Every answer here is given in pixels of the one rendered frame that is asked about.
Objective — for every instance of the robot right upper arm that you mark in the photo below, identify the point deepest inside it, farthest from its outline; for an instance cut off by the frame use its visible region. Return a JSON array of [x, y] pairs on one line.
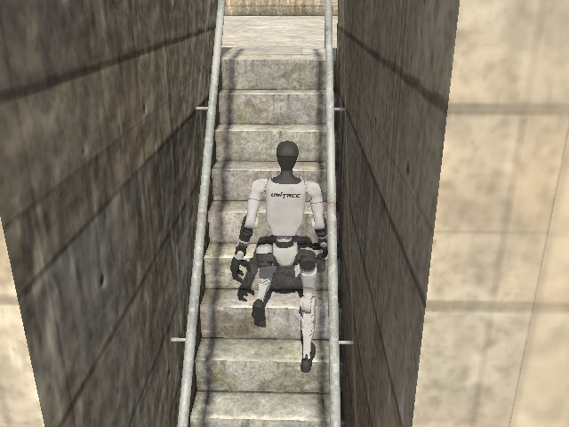
[[317, 206]]

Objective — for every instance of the left robot thigh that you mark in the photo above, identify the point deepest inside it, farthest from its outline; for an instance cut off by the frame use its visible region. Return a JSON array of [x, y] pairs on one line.
[[264, 257]]

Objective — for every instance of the left robot forearm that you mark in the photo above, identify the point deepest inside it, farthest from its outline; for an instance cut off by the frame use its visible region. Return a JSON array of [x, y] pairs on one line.
[[243, 241]]

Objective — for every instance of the robot left upper arm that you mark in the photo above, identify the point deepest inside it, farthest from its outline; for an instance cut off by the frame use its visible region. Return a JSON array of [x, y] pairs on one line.
[[253, 203]]

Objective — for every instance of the left robot hand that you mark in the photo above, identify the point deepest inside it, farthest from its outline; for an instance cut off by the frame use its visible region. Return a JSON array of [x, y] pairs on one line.
[[234, 267]]

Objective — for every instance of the right robot hand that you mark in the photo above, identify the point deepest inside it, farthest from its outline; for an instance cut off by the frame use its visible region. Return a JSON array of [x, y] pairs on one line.
[[316, 246]]

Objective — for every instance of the right robot forearm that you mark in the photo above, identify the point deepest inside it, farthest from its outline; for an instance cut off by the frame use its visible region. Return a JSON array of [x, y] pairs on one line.
[[322, 235]]

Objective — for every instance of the right robot foot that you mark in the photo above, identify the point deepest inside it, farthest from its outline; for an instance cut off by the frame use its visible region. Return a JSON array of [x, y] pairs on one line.
[[306, 363]]

